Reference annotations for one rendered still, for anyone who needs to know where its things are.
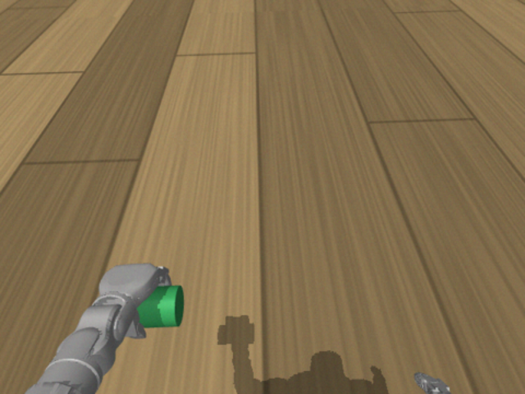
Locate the left robot arm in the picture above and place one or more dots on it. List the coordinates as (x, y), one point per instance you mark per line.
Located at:
(86, 355)

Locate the left robot hand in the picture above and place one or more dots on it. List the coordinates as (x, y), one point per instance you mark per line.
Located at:
(137, 281)

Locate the can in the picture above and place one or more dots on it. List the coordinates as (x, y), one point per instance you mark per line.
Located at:
(163, 308)

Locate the right robot hand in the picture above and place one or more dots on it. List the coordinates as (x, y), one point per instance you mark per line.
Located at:
(431, 385)

